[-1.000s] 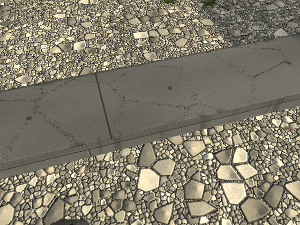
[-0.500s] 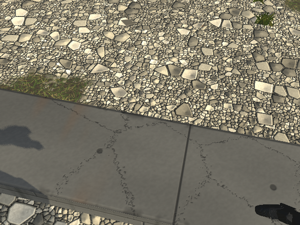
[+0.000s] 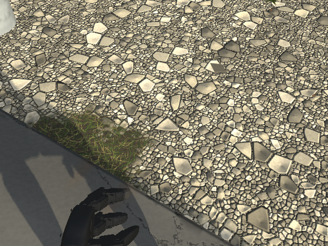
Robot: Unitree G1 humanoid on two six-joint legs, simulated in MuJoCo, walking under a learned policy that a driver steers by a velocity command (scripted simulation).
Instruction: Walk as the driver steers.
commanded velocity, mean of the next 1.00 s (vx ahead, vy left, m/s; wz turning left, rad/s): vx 0.11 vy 0.00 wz -0.77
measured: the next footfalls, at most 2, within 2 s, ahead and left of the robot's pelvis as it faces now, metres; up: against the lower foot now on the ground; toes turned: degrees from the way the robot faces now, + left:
left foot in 0.54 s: +0.41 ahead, +0.03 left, +0.11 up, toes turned -38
right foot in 1.04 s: +0.15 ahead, -0.08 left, +0.11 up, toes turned -59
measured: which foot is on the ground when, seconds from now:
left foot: down 0.00-0.00, up 0.02-0.52, down 0.54-1.00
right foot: down 0.00-0.54, up 0.56-1.00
